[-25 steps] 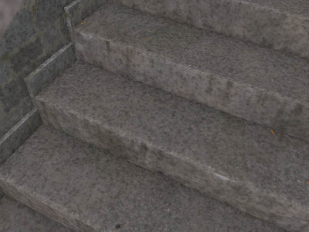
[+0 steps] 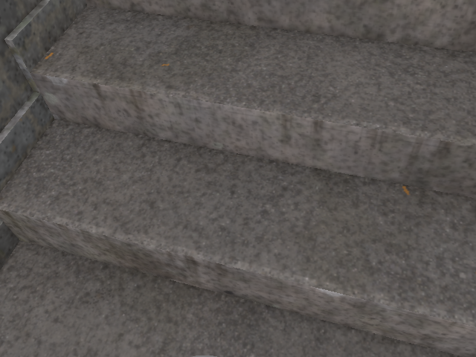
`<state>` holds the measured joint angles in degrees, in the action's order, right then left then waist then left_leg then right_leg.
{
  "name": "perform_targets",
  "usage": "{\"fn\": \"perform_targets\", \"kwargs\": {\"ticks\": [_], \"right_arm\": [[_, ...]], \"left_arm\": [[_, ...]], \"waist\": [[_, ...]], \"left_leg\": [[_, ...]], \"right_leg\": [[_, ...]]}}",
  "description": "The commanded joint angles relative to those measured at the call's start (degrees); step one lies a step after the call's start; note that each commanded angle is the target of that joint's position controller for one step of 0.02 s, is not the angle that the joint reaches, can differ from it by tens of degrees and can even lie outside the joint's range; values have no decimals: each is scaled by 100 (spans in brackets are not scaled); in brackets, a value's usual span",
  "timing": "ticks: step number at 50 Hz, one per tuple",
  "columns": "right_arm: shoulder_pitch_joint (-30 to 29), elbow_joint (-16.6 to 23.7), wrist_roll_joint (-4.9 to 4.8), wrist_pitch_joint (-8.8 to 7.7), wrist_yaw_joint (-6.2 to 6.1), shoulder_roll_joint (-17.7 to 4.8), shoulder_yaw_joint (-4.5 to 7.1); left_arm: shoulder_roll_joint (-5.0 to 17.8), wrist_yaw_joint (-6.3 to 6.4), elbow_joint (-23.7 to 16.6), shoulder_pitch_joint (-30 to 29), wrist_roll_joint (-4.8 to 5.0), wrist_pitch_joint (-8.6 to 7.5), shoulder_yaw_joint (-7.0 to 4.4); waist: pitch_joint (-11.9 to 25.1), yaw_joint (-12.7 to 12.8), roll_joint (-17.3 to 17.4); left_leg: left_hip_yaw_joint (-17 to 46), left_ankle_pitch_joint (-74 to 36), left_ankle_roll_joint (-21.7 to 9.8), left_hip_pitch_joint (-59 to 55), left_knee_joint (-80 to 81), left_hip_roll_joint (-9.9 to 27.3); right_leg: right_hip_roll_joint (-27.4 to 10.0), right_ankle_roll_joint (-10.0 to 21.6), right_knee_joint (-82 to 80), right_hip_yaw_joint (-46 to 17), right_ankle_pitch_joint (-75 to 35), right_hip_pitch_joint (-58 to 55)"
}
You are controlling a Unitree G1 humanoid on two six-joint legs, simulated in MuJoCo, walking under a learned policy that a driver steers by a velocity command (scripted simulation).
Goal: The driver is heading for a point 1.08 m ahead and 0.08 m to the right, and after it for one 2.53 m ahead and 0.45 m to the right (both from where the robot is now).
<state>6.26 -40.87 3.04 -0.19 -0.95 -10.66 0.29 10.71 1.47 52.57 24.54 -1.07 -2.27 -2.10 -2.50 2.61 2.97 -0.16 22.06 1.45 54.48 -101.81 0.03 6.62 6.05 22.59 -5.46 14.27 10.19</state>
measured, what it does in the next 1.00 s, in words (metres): climbs, turning right: left foot 0.17 m higher, then right foot 0.03 m lower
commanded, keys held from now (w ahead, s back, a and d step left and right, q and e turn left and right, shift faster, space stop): e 0.40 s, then no key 0.60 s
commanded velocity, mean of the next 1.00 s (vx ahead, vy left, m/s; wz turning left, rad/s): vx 0.03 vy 0.00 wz -0.34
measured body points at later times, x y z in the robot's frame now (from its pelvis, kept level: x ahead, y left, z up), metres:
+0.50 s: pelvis +0.15 +0.07 +0.10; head +0.19 +0.08 +0.54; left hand +0.40 +0.28 +0.00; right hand +0.25 -0.20 +0.00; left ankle +0.27 +0.13 -0.57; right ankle +0.06 -0.03 -0.43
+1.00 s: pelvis +0.16 +0.00 +0.10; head +0.17 -0.05 +0.55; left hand +0.40 +0.14 +0.02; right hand +0.17 -0.27 -0.04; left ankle +0.27 +0.13 -0.57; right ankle +0.04 -0.13 -0.58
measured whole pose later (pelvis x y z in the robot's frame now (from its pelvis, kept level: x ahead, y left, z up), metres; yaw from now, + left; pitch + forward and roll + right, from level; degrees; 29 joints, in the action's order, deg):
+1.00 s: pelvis +0.16 +0.00 +0.10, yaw -20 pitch +0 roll -1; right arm 14.3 -38.4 5.0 2.6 -4.8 -11.3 3.5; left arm 7.9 1.3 34.7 8.7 -0.9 3.0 -2.6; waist -3.2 -3.3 5.6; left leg -2.8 24.8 0.9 34.7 -60.2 10.7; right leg -2.7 -3.3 54.4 -0.5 36.1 18.9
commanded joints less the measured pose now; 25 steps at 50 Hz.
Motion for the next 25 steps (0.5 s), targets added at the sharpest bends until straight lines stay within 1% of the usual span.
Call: {"fn": "perform_targets", "kwargs": {"ticks": [1, 2, 3, 4, 5, 6, 7, 8, 9, 10, 11, 12, 13, 14, 15, 16, 17, 18, 19, 20, 21, 22, 23, 24, 25], "right_arm": [[-841, 929, 26, 14, -93, -68, -58], [-1030, 1092, 71, 50, -80, 15, -84], [-1366, 1278, 84, 45, -74, 175, -162], [-1516, 1455, 70, 40, -69, 198, -189], [-1683, 1603, 60, 29, -61, 197, -212], [-1932, 1806, 50, 17, -41, 260, -249], [-2131, 2022, 59, 33, -27, 296, -308], [-2247, 2255, 70, 76, -13, 421, -354], [-2168, 2364, 52, 116, 7, 399, -351], [-1949, 2361, 18, 166, 51, 377, -379], [-2035, 2471, -162, 195, 37, 573, -436], [-1766, 2397, -213, 237, 17, 486, -389], [-633, 1875, -286, 190, -34, 233, -222], [494, 1604, -399, 143, -107, -76, -7], [1454, 1405, -212, -17, -207, -765, 268], [1220, 1393, -85, 43, -263, -1636, 472], [490, 1421, -221, 176, -357, -1179, 406], [-201, 1371, -176, 225, -408, -551, 230], [-616, 1207, -151, 268, -458, 54, 102], [-665, 967, -139, 263, -500, 419, 9], [-559, 767, -63, 226, -488, 480, 0], [-472, 598, -31, 152, -410, 410, 28], [-290, 479, -29, 40, -328, 336, 47], [-161, 394, -8, -66, -235, 170, 84], [-114, 332, -31, -156, -204, 66, 117]], "left_arm": [[898, 100, -69, 725, 13, -36, -179], [846, 126, -66, 883, -27, -47, -172], [841, 152, -40, 950, -62, -39, -144], [910, 178, -51, 961, -63, -46, -158], [925, 198, -48, 948, -56, -49, -158], [916, 222, -64, 926, -75, -41, -151], [929, 226, -25, 945, -50, 10, -146], [906, 278, 32, 986, -38, 84, -157], [1002, 315, 33, 1009, -52, 129, -189], [1117, 296, -131, 890, 37, 227, -229], [1176, 328, -244, 769, 58, 278, -291], [1189, 339, -295, 568, 37, 363, -320], [1439, 213, -509, 146, 71, 323, -341], [1659, 127, -631, -134, 223, 187, -428], [1560, -28, -1068, -941, 403, -49, -454], [1087, -201, -1592, -948, 304, -154, -402], [973, -322, -1423, -526, -220, -145, -442], [694, -293, -1458, -663, -228, 40, -369], [586, -148, -1486, -719, -305, 242, -355], [399, -35, -1486, -750, -378, 401, -285], [260, 25, -1419, -597, -369, 531, -213], [80, 73, -1396, -556, -325, 571, -143], [-4, 134, -1503, -631, -289, 579, -101], [50, 156, -1559, -708, -236, 582, -104], [66, 179, -1616, -826, -219, 601, -106]], "waist": [[74, 91, -533], [89, 188, -585], [85, 321, -750], [71, 297, -716], [24, 307, -666], [-57, 359, -717], [7, 359, -626], [74, 364, -775], [224, 317, -802], [473, 258, -651], [459, 226, -948], [572, 69, -1000], [1254, -409, -1012], [1934, -985, -1221], [2770, -1716, -462], [3754, -1499, 2571], [3403, -825, 1758], [2305, -374, 1027], [1182, -31, 409], [404, 180, 136], [176, 301, -48], [159, 325, 49], [151, 314, 187], [176, 297, 146], [179, 295, 96]], "left_leg": [[-151, 424, -53, 2076, -1136, 28], [-172, 493, -87, 2414, -1248, 8], [-195, 694, -165, 2998, -1850, -7], [-73, 811, -204, 3254, -1821, 70], [-51, 886, -217, 3325, -1632, 101], [-79, 986, -213, 3353, -1523, 99], [-213, 936, -163, 3010, -601, 173], [-99, 801, -183, 2553, -167, 194], [-129, 536, -195, 2264, 171, 199], [-480, 418, -200, 1193, 1176, 138], [-305, 999, -332, 86, 2116, 89], [-289, 918, -435, -736, 2707, 0], [-652, 1262, -572, -2270, 2977, -387], [-394, 469, -684, -3750, 3781, -442], [1427, -422, -1032, -5409, 4932, 581], [4707, -2069, -1933, -5669, 7234, 2510], [5370, -1663, -2131, -4784, 7400, 2243], [4467, -409, -1986, -3840, 7286, 2105], [3521, 574, -1669, -2950, 7015, 1908], [2681, 975, -1363, -2196, 6769, 1562], [1989, 829, -1292, -1736, 6673, 1312], [1643, 627, -1358, -1576, 6602, 1285], [1482, 493, -1376, -1636, 6684, 1285], [1305, 318, -1283, -1851, 6801, 1338], [1354, 257, -1284, -1866, 6892, 1400]], "right_leg": [[-1773, 1255, -197, -1731, -3138, -1104], [-1733, 1268, -173, -1871, -2791, -1321], [-1838, 1283, -186, -2077, -2707, -1577], [-1902, 1225, -238, -2148, -2426, -1706], [-1865, 1158, -323, -2146, -2248, -1673], [-1817, 1102, -426, -2117, -2415, -1610], [-1573, 926, -571, -1944, -2320, -1490], [-1517, 830, -653, -1986, -2843, -1315], [-1556, 788, -719, -1962, -3186, -1412], [-1484, 806, -1032, -1745, -3797, -1133], [-1647, 643, -1378, -1704, -4431, -758], [-1605, 496, -1273, -1498, -5059, -640], [-1422, 311, -546, -846, -7738, -427], [-1351, 107, 570, -917, -8841, -242], [-722, -331, 2420, -865, -6508, 1032], [680, -666, 5364, -280, 903, 1760], [356, -665, 7202, -986, 1092, 2124], [-5, -659, 7625, -572, 685, 2600], [-304, -679, 7487, -101, 432, 2908], [-418, -667, 7386, -46, 259, 3029], [-321, -664, 7544, 85, 67, 2918], [-187, -589, 8066, 114, -156, 3036], [-159, -522, 8351, 56, -205, 3282], [-97, -488, 8402, 16, -372, 3444], [-63, -529, 8484, -38, -489, 3557]]}}
Velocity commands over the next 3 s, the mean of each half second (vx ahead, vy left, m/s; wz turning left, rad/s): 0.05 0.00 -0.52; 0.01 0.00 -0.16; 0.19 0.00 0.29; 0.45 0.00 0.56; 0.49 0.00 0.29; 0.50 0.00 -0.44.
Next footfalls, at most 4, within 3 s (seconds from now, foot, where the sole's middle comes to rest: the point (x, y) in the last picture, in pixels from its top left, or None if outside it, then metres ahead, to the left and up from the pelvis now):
0.28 left None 0.31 0.13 -0.61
0.94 right None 0.08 -0.14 -0.64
1.18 left None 0.24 0.00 -0.60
1.58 right None -0.01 -0.17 -0.78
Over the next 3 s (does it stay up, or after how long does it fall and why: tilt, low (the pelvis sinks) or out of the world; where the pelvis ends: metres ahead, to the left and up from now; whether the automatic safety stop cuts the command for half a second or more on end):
stays up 0.83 0.01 0.38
